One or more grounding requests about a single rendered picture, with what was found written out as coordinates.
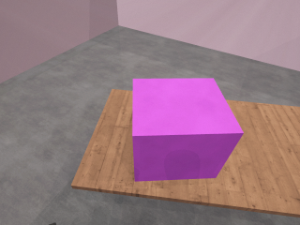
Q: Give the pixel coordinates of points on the carton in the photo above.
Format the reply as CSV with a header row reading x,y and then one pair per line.
x,y
182,128

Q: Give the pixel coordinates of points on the table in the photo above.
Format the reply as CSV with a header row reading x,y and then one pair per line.
x,y
262,174

